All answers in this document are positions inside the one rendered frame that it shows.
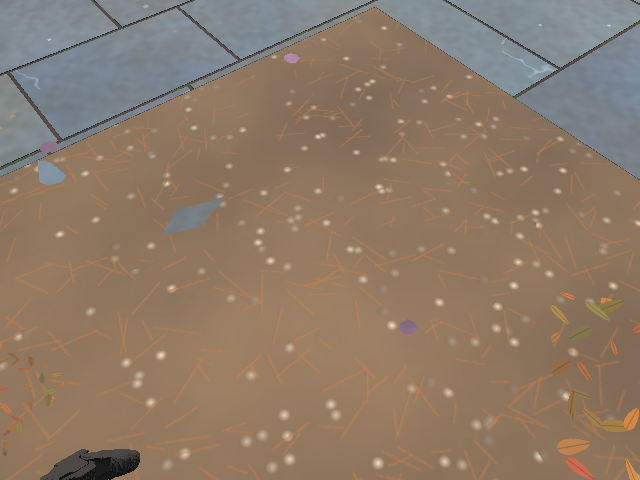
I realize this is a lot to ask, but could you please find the robot left hand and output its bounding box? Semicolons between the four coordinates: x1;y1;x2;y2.
40;449;140;480

